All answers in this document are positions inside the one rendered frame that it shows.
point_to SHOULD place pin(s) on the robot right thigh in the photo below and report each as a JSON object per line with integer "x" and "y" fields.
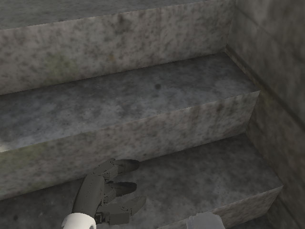
{"x": 206, "y": 220}

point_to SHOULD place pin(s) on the left robot hand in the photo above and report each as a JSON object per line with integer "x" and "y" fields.
{"x": 93, "y": 193}

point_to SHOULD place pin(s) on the left robot forearm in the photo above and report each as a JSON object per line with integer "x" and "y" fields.
{"x": 78, "y": 221}

